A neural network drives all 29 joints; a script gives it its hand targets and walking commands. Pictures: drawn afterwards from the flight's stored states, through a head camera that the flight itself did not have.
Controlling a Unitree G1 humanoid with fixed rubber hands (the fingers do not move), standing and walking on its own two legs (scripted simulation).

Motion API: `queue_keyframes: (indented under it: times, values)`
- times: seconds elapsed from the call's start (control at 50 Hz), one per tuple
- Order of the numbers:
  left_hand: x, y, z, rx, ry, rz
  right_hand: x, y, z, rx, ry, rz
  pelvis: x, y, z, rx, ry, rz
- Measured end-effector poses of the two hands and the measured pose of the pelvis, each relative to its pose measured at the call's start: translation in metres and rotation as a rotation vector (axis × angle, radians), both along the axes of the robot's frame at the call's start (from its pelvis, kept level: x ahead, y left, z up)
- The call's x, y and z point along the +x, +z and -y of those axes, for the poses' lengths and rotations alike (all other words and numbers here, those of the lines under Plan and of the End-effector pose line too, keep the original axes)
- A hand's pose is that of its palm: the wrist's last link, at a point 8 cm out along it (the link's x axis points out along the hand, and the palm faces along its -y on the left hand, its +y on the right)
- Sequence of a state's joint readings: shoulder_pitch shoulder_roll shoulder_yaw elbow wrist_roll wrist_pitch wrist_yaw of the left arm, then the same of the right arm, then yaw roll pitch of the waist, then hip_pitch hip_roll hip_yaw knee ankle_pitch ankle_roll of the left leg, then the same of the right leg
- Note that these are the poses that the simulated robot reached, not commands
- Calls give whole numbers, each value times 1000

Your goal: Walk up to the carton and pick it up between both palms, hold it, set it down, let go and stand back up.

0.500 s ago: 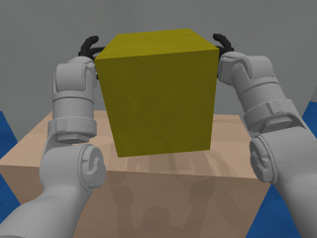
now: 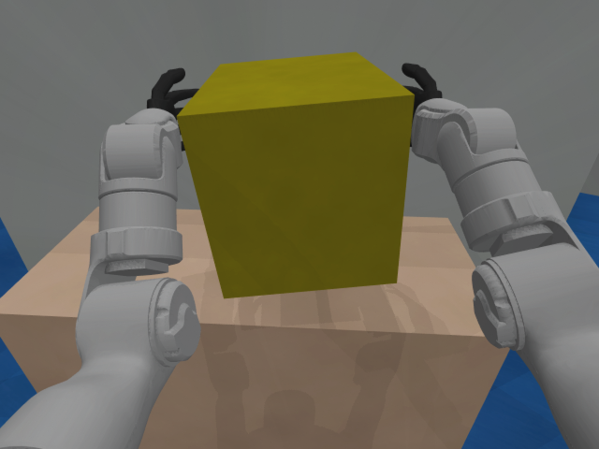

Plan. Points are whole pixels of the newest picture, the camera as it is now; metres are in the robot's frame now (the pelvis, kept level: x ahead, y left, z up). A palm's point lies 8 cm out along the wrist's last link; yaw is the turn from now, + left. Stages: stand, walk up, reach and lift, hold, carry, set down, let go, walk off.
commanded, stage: hold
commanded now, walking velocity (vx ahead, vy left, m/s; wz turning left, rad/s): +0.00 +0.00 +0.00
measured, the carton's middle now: (297, 160) +0.42 -0.01 +0.28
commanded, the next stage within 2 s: none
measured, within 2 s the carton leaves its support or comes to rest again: neither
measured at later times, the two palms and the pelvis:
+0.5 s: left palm (162, 118) +0.37 +0.15 +0.36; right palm (430, 112) +0.36 -0.15 +0.36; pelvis -0.01 +0.00 +0.00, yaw +0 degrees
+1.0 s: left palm (166, 132) +0.38 +0.16 +0.33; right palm (420, 123) +0.37 -0.15 +0.34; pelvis +0.00 +0.00 +0.00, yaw +0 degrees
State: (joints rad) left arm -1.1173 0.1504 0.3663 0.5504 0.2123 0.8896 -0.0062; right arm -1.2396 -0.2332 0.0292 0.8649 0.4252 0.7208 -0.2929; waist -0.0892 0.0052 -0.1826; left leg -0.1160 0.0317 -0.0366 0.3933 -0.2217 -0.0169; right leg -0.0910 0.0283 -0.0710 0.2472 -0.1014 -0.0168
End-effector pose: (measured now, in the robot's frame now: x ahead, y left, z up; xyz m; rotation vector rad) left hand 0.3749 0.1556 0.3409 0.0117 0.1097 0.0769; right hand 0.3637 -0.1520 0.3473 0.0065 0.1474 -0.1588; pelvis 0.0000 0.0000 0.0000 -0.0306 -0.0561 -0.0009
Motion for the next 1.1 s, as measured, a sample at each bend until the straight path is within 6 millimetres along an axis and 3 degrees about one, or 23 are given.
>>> queue_keyframes:
  times: [0.38, 0.64, 0.94, 1.1]
  values:
    - [-9, 11, 8, -3, -6, -1, -12, 8, 8, 3, -8, 0, -8, 0, 3, 7, -11, 2]
    - [-1, 15, 2, 16, 3, -2, 0, 8, 2, 10, 5, -3, -4, 0, 6, 6, 12, -17]
    - [9, -6, -1, 6, -5, -8, 9, -5, 0, -9, 2, -9, 4, 0, 2, 0, 5, -8]
    - [5, -7, 0, 1, -3, 3, 5, -6, 0, 0, 0, 2, 3, 0, -1, -4, -1, -3]
